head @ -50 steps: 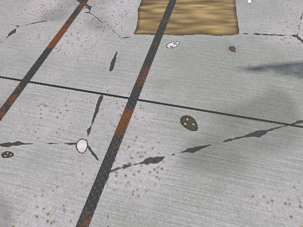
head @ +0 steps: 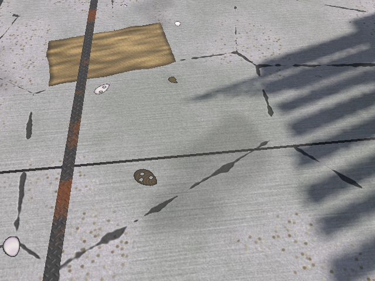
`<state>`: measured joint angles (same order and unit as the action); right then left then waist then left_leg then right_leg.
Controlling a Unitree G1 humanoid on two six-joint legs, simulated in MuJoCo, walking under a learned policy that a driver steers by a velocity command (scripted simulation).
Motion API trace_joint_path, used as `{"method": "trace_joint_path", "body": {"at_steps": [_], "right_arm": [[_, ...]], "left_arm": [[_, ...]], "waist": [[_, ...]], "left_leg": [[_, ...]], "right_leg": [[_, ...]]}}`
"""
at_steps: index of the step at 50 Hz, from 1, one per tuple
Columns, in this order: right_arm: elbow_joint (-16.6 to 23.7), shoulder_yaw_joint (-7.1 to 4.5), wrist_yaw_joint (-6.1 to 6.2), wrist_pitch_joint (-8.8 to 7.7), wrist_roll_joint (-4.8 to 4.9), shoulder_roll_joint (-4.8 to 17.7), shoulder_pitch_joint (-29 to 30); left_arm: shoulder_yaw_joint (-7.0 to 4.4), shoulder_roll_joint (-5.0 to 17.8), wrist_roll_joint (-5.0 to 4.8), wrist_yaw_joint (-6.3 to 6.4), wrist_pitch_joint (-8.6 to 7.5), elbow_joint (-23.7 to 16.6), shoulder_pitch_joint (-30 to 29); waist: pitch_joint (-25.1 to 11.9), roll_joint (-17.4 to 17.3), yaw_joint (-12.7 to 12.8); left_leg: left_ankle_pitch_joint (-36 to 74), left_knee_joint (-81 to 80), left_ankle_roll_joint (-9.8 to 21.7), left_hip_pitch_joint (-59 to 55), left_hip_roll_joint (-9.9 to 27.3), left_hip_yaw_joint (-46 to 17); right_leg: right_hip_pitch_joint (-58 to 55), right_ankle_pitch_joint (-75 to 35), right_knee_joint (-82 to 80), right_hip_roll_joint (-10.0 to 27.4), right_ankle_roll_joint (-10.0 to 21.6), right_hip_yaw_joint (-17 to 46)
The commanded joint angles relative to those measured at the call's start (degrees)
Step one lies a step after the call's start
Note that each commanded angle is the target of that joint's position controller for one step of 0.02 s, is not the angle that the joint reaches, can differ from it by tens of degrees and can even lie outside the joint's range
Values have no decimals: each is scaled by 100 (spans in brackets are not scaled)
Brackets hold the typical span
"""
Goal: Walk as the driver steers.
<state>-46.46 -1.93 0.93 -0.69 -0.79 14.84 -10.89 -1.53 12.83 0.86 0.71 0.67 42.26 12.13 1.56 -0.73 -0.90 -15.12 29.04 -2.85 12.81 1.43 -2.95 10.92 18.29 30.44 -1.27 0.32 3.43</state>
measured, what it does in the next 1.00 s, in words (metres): walks ahead: right foot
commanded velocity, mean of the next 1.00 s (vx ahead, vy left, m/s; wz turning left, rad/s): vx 0.32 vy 0.00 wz -0.01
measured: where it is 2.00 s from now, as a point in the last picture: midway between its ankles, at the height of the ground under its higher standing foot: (184, 194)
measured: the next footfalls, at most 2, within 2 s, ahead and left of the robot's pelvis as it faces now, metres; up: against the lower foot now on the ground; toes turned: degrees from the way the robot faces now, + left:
right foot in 0.84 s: +0.45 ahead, -0.09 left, +0.00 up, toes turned -1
left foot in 1.36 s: +0.74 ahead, +0.16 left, +0.00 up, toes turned +3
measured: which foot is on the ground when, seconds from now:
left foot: down 0.00-0.84, up 0.86-1.00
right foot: down 0.00-0.36, up 0.38-0.82, down 0.84-1.00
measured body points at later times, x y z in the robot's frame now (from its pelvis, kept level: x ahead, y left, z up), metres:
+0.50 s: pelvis +0.08 +0.04 +0.01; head +0.09 +0.07 +0.46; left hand +0.18 +0.31 -0.12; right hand +0.10 -0.23 -0.11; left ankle +0.03 +0.12 -0.73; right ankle +0.04 -0.11 -0.66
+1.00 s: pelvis +0.35 +0.00 +0.00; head +0.38 +0.00 +0.45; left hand +0.47 +0.26 -0.11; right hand +0.41 -0.28 -0.13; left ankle +0.26 +0.14 -0.64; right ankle +0.41 -0.09 -0.73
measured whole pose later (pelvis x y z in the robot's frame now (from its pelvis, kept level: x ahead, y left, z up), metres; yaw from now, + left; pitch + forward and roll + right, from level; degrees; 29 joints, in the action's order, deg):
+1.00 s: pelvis +0.35 +0.00 +0.00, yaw +1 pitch +0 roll -1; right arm -50.6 -2.1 0.0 -5.1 1.4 16.7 -17.4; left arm -3.0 15.2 0.0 -1.9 -4.8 44.8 11.3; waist 2.9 -1.6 -0.6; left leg -19.2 67.5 2.5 23.8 3.6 -2.5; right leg 16.6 7.7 23.8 -3.7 4.2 -3.7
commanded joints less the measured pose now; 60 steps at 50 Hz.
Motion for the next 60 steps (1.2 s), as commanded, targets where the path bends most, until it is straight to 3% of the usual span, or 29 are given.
{"method": "trace_joint_path", "body": {"at_steps": [1,6,8,11,13,15,17,18,19,20,21,22,25,28,31,37,40,41,42,43,44,45,46,47,48,49,52,55,60], "right_arm": [[210,-148,44,-55,16,573,87],[-44,-164,82,-35,35,620,17],[-174,-155,99,-16,61,563,-67],[34,-153,71,-169,179,543,356],[126,-171,-12,-351,266,573,457],[24,-164,-136,-496,297,547,208],[-497,-237,-196,-549,225,589,-780],[-692,-310,-193,-544,181,778,-1362],[-745,-461,-195,-563,175,1455,-1932],[-674,-397,-247,-610,96,1372,-1866],[-544,-297,-231,-648,113,1058,-1399],[-444,-248,-212,-649,118,872,-1140],[-434,-118,-206,-562,82,595,-1104],[-518,-108,-156,-493,99,703,-1364],[-522,-102,-64,-425,87,826,-1366],[-687,-134,-13,-376,175,940,-1689],[-645,-221,10,-313,151,1135,-1537],[-614,-234,15,-260,120,1164,-1435],[-544,-201,25,-231,78,1103,-1366],[-373,-55,-1,-282,-11,608,-1775],[-488,96,-69,-409,64,126,-2273],[-333,-99,-121,-521,272,850,-1526],[-119,-147,-131,-585,367,997,-966],[-61,-137,-97,-614,305,905,-707],[-78,-165,-79,-583,230,831,-744],[-125,-157,-81,-519,207,715,-940],[-65,-124,-44,-350,152,518,-895],[232,-109,-35,-351,73,532,-160],[537,-11,-168,-474,131,368,908]], "left_arm": [[-174,731,-8,30,-101,-300,-39],[-159,689,-22,24,-127,-178,17],[-194,769,-56,45,-95,-65,183],[-322,1206,-132,70,-82,7,548],[-323,1181,-152,94,-191,50,574],[-312,1108,-228,81,-233,-2,332],[-285,1013,-251,55,-209,-108,-82],[-204,728,-182,47,-237,-183,-211],[-118,408,-140,66,-313,-441,-294],[-225,764,-267,100,-410,-509,-250],[-275,919,-362,65,-483,-418,-63],[-273,912,-353,15,-534,-306,11],[-316,838,-200,-93,-580,-277,-201],[-255,591,-167,-177,-525,-384,-469],[-158,414,-191,-210,-541,-626,-1112],[-126,517,-254,-360,-638,-929,-1907],[-252,839,-219,-366,-653,-846,-1420],[-361,1036,-221,-323,-634,-637,-670],[-467,1251,-219,-248,-597,-347,339],[-584,1736,-80,-190,-556,-161,1219],[-511,1593,-103,-239,-555,-32,1355],[-386,1125,-156,-220,-558,-24,1034],[-336,1022,-183,-210,-562,-69,489],[-309,946,-139,-227,-588,-87,144],[-278,828,-65,-254,-628,-98,-64],[-258,742,-26,-266,-659,-71,-166],[-271,806,-111,-276,-762,119,-116],[-312,1004,-99,-187,-751,296,179],[-338,1242,-190,-108,-655,553,768]], "waist": [[-70,326,26],[-122,184,30],[-190,350,83],[527,1092,361],[797,1230,326],[645,1067,119],[177,764,-371],[-30,263,-578],[-219,-1378,-669],[-75,-1382,-603],[348,-830,-350],[459,-600,-256],[321,-507,-206],[224,-432,-251],[404,-369,-366],[704,-431,-406],[131,-613,59],[-385,-656,483],[-1013,-599,947],[-1984,439,928],[-2739,1476,659],[-1785,1010,765],[-840,716,598],[-426,230,410],[-235,233,183],[-272,386,2],[-52,437,-139],[202,333,33],[264,254,467]], "left_leg": [[827,-230,33,-162,77,-32],[978,-244,-7,-244,101,-46],[-62,36,10,-95,-158,264],[-1107,1155,201,1213,-264,516],[-1352,1549,483,1688,41,205],[-1276,811,724,1285,128,248],[231,-172,685,-786,-227,548],[69,-434,738,-1548,157,-104],[-954,-1433,1363,-2212,1426,-2405],[-1491,-1955,1934,-2103,2087,-3851],[-1611,-1916,1889,-1943,2029,-3421],[-1404,-1910,1678,-1875,1734,-2763],[469,-1993,1271,-1799,1197,-1442],[1990,-2008,1321,-1741,1030,-777],[2150,-2187,1266,-1299,861,-354],[2306,-2182,1277,-1523,1180,-206],[4657,-1259,1116,-2032,1291,-100],[5564,-370,1024,-1973,1160,43],[5342,845,862,-1215,947,137],[2958,2976,619,810,313,334],[-1741,4349,488,2056,-546,-345],[-1627,4818,576,2656,-194,-593],[-1026,4667,632,2825,105,-328],[-541,4383,613,2623,352,-213],[-232,4135,580,2325,534,-209],[-67,4011,546,1993,656,-253],[129,3504,353,2000,793,-134],[1055,2481,167,2484,836,-65],[2303,653,172,2066,470,244]], "right_leg": [[267,-974,-746,473,205,531],[184,-1188,-709,417,213,462],[126,266,-913,388,344,542],[254,2858,-1868,1347,1075,2105],[177,2521,-2061,1750,1334,2608],[66,1804,-1884,1637,1196,2162],[919,888,-1281,1005,812,1188],[1419,414,-268,594,537,615],[2461,697,1731,-202,62,-273],[3163,1569,2891,-223,35,175],[3552,1129,3394,143,155,432],[3638,542,3438,362,251,335],[3404,-527,2967,679,252,20],[3350,-973,2436,646,26,-291],[3001,-1650,1253,542,-107,-467],[2534,-2101,19,328,123,-498],[1683,-1582,-59,30,449,-634],[724,-1561,-118,-146,626,-770],[-838,-1725,-57,57,836,-567],[-3188,-1223,117,1477,1459,1362],[-3923,154,-896,2403,2011,3850],[-3175,770,-1352,2137,1692,3609],[-2142,439,-1571,1972,1496,2728],[-1273,-254,-1767,1768,1419,2144],[-692,-840,-1926,1536,1361,1652],[-348,-1026,-2100,1396,1355,1373],[215,-1385,-2447,1287,1461,807],[192,-1651,-2583,1183,1446,463],[-152,-1718,-2479,1078,1189,33]]}}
